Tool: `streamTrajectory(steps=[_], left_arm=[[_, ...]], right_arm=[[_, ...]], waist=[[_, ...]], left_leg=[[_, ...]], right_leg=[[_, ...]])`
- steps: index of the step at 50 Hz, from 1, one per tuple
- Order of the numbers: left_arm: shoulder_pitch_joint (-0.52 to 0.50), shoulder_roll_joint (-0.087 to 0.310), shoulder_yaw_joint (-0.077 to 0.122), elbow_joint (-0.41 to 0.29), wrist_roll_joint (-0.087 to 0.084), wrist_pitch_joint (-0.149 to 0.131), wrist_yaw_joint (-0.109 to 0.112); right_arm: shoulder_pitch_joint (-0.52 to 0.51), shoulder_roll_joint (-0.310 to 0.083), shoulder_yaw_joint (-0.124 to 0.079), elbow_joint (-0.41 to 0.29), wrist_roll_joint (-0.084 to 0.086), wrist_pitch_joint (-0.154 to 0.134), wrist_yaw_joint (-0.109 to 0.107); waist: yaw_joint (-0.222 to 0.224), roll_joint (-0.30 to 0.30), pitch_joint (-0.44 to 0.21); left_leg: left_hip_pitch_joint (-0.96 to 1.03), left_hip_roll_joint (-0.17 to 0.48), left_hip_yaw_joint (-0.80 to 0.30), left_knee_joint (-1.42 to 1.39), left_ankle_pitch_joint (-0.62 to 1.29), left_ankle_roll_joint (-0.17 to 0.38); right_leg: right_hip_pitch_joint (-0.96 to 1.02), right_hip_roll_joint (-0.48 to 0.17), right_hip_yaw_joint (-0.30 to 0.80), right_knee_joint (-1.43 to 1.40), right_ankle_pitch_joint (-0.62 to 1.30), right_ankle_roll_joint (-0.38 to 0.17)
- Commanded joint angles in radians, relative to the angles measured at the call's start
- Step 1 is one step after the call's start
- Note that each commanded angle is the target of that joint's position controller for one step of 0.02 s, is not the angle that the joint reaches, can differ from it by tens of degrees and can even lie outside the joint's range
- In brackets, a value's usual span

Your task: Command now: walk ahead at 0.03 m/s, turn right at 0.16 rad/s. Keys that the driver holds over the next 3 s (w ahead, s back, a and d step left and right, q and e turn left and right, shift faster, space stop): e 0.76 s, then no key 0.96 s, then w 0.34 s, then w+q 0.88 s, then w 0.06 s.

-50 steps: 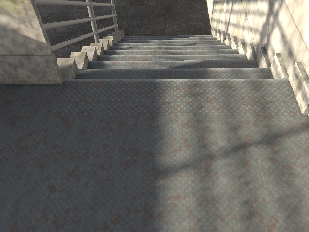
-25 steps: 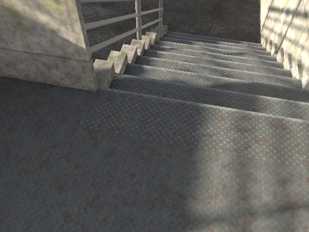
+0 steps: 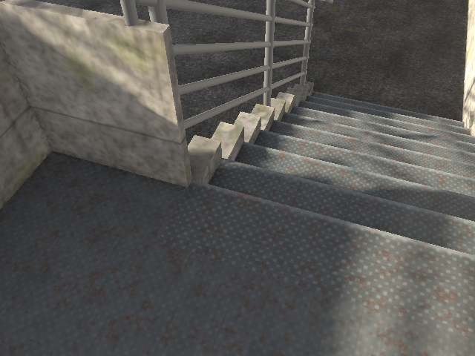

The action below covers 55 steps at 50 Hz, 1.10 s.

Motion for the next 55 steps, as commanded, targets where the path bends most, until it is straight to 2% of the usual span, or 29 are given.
streamTrajectory(steps=[1,4,7,9,10,12,13,14,15,16,19,22,24,25,26,27,28,29,31,33,39,45,47,49,50,51,52,53,55], left_arm=[[-0.092,0.150,0.032,-0.093,-0.011,-0.008,-0.007],[-0.067,0.193,0.049,-0.104,-0.028,-0.005,-0.009],[-0.053,0.178,0.053,-0.126,-0.035,0.008,0.004],[-0.064,0.165,0.054,-0.150,-0.039,0.019,0.009],[-0.071,0.154,0.052,-0.164,-0.042,0.023,0.008],[-0.057,0.127,0.045,-0.182,-0.033,0.028,-0.003],[-0.069,0.152,0.056,-0.188,-0.029,0.029,-0.009],[-0.066,0.172,0.069,-0.186,-0.034,0.035,-0.011],[-0.045,0.159,0.069,-0.177,-0.041,0.044,-0.010],[-0.046,0.134,0.060,-0.177,-0.043,0.052,-0.010],[-0.083,0.092,0.038,-0.209,-0.047,0.055,-0.026],[-0.081,0.119,0.045,-0.238,-0.052,0.057,-0.048],[-0.021,0.131,0.058,-0.229,-0.046,0.062,-0.054],[0.024,0.151,0.070,-0.217,-0.039,0.063,-0.045],[0.068,0.240,0.097,-0.225,-0.038,0.061,-0.030],[0.081,0.344,0.108,-0.262,-0.014,0.055,-0.023],[0.118,0.304,0.097,-0.262,0.013,0.033,-0.036],[0.072,0.281,0.088,-0.261,0.011,0.016,-0.040],[-0.025,0.218,0.070,-0.269,-0.028,0.016,-0.025],[-0.050,0.212,0.064,-0.278,-0.026,0.027,-0.014],[-0.013,0.212,0.067,-0.279,-0.027,0.038,0.011],[-0.012,0.201,0.057,-0.277,-0.014,0.049,-0.002],[-0.019,0.192,0.050,-0.274,-0.016,0.052,-0.005],[-0.044,0.166,0.036,-0.272,-0.026,0.055,-0.005],[-0.015,0.148,0.030,-0.264,-0.024,0.051,-0.004],[0.019,0.121,0.021,-0.262,-0.007,0.043,-0.004],[0.069,0.107,0.022,-0.262,-0.010,0.034,-0.010],[0.038,0.140,0.027,-0.258,0.004,0.031,-0.008],[-0.023,0.137,0.032,-0.257,0.002,0.037,-0.005]], right_arm=[[0.072,-0.144,-0.038,-0.038,0.000,-0.010,-0.010],[0.047,-0.138,-0.050,-0.052,0.013,0.019,-0.022],[0.062,-0.114,-0.058,-0.055,0.019,0.018,-0.023],[0.075,-0.121,-0.069,-0.057,0.020,0.018,-0.023],[0.081,-0.136,-0.076,-0.059,0.018,0.020,-0.025],[0.086,-0.175,-0.086,-0.070,0.007,0.018,-0.027],[0.075,-0.165,-0.081,-0.089,0.003,0.009,-0.032],[0.064,-0.160,-0.076,-0.102,0.004,0.002,-0.037],[0.023,-0.162,-0.076,-0.110,0.015,-0.002,-0.038],[0.000,-0.173,-0.080,-0.108,0.026,-0.002,-0.038],[0.013,-0.199,-0.091,-0.096,0.028,0.018,-0.036],[0.036,-0.223,-0.100,-0.087,0.040,0.030,-0.032],[0.021,-0.222,-0.099,-0.085,0.060,0.027,-0.028],[0.057,-0.196,-0.093,-0.068,0.060,0.019,-0.023],[0.093,-0.155,-0.083,-0.068,0.028,0.013,-0.016],[0.057,-0.103,-0.059,-0.125,-0.021,0.008,-0.011],[-0.028,-0.153,-0.072,-0.144,0.008,0.003,-0.015],[-0.053,-0.174,-0.079,-0.143,0.035,0.008,-0.020],[-0.030,-0.186,-0.088,-0.111,0.022,0.025,-0.039],[-0.002,-0.175,-0.089,-0.106,0.018,0.028,-0.037],[-0.039,-0.134,-0.072,-0.112,0.026,0.017,-0.030],[-0.048,-0.136,-0.066,-0.117,0.036,0.003,-0.009],[-0.038,-0.133,-0.063,-0.118,0.040,-0.005,-0.001],[0.010,-0.111,-0.058,-0.102,0.035,-0.015,0.011],[0.019,-0.127,-0.058,-0.102,0.021,-0.020,0.013],[0.033,-0.184,-0.065,-0.115,0.002,-0.021,0.009],[-0.018,-0.208,-0.066,-0.101,-0.007,-0.016,0.009],[-0.049,-0.139,-0.049,-0.115,-0.001,-0.017,0.010],[-0.046,-0.137,-0.045,-0.113,0.009,-0.020,0.011]], waist=[[-0.060,-0.184,-0.072],[-0.041,-0.183,-0.036],[-0.031,-0.150,-0.063],[-0.025,-0.078,-0.072],[-0.021,-0.007,-0.065],[-0.016,0.181,-0.058],[-0.030,0.177,-0.063],[-0.026,0.092,-0.059],[-0.002,0.039,-0.045],[0.001,0.039,-0.025],[-0.032,0.104,-0.043],[-0.045,0.157,-0.081],[-0.006,0.148,-0.087],[0.005,0.109,-0.092],[0.001,-0.079,-0.105],[-0.010,-0.327,-0.123],[0.075,-0.214,-0.213],[0.046,-0.152,-0.142],[-0.002,-0.095,-0.078],[-0.030,-0.119,-0.084],[-0.003,-0.145,-0.092],[0.027,-0.172,-0.077],[0.021,-0.171,-0.076],[-0.023,-0.155,-0.077],[-0.021,-0.124,-0.083],[0.003,-0.006,-0.105],[0.080,0.171,-0.080],[0.051,0.173,-0.073],[0.023,0.140,-0.052]], left_leg=[[0.065,0.062,0.029,-0.010,-0.013,-0.022],[0.058,0.061,0.050,0.011,0.017,-0.005],[0.077,0.068,0.059,0.010,0.038,0.006],[0.116,0.108,0.022,-0.042,0.077,0.030],[0.144,0.160,-0.031,-0.094,0.113,0.060],[0.227,0.409,-0.266,-0.194,0.347,0.204],[0.239,0.514,-0.333,-0.205,0.498,0.279],[0.237,0.527,-0.312,-0.197,0.568,0.298],[0.232,0.488,-0.232,-0.186,0.557,0.261],[0.236,0.443,-0.157,-0.188,0.537,0.220],[0.228,0.361,0.009,-0.176,0.562,0.178],[0.234,0.371,0.064,-0.144,0.523,0.160],[0.196,0.368,0.101,-0.073,0.429,0.114],[0.133,0.335,0.145,0.010,0.329,0.060],[-0.066,0.257,0.235,0.237,0.070,-0.036],[-0.345,0.121,0.205,0.519,-0.472,-0.113],[-0.370,0.105,0.049,0.671,-0.467,-0.111],[-0.390,0.124,0.030,0.705,-0.377,-0.096],[-0.375,0.153,0.019,0.639,-0.220,-0.094],[-0.289,0.126,0.033,0.628,-0.136,-0.103],[-0.268,0.102,0.015,0.369,-0.068,-0.125],[-0.109,0.104,0.042,0.198,-0.120,-0.109],[-0.058,0.102,0.048,0.111,-0.118,-0.095],[0.073,0.099,0.066,-0.121,0.039,-0.068],[0.164,0.140,0.035,-0.182,0.159,-0.048],[0.243,0.278,-0.082,-0.190,0.327,0.002],[0.189,0.354,-0.170,-0.180,0.391,0.104],[0.125,0.370,-0.200,-0.214,0.296,0.147],[0.114,0.283,-0.131,-0.204,0.147,0.082]], right_leg=[[0.077,-0.173,0.223,-0.130,0.263,-0.165],[0.048,-0.149,0.251,-0.117,0.217,-0.151],[0.043,-0.126,0.270,-0.071,0.253,-0.156],[-0.006,-0.072,0.231,-0.006,0.216,-0.129],[-0.062,-0.024,0.176,0.058,0.154,-0.098],[-0.219,0.058,0.037,0.279,-0.170,-0.037],[-0.276,0.029,0.023,0.491,-0.374,-0.016],[-0.305,0.010,0.044,0.633,-0.398,-0.002],[-0.314,-0.013,0.053,0.651,-0.355,0.009],[-0.323,-0.032,0.038,0.595,-0.296,0.018],[-0.216,-0.033,-0.057,0.415,-0.194,0.037],[-0.083,-0.007,-0.119,0.219,-0.139,0.021],[0.039,0.028,-0.163,0.026,0.007,-0.017],[0.148,0.047,-0.142,-0.070,0.106,-0.048],[0.329,-0.095,0.080,-0.108,0.420,-0.112],[0.416,-0.372,0.461,-0.089,0.810,-0.307],[0.372,-0.405,0.511,-0.145,0.685,-0.414],[0.323,-0.340,0.424,-0.159,0.550,-0.367],[0.235,-0.242,0.315,-0.166,0.381,-0.266],[0.155,-0.191,0.277,-0.182,0.347,-0.251],[0.198,-0.162,0.318,-0.185,0.170,-0.246],[0.133,-0.163,0.369,-0.163,0.137,-0.258],[0.145,-0.161,0.391,-0.143,0.185,-0.254],[0.122,-0.123,0.371,-0.108,0.206,-0.214],[0.082,-0.094,0.349,-0.092,0.160,-0.169],[0.020,-0.033,0.273,0.006,0.032,-0.111],[-0.014,0.069,0.127,0.038,-0.142,-0.062],[0.037,0.040,0.101,0.035,-0.150,-0.025],[0.080,0.032,0.087,-0.002,-0.037,-0.016]])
